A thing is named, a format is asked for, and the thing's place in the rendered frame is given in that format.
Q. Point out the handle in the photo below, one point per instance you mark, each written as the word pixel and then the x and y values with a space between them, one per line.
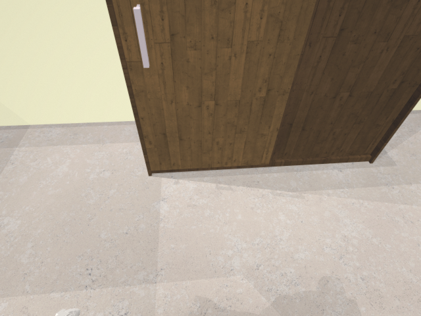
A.
pixel 141 36

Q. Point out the wardrobe door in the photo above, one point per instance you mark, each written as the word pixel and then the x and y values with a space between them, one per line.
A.
pixel 219 76
pixel 360 64

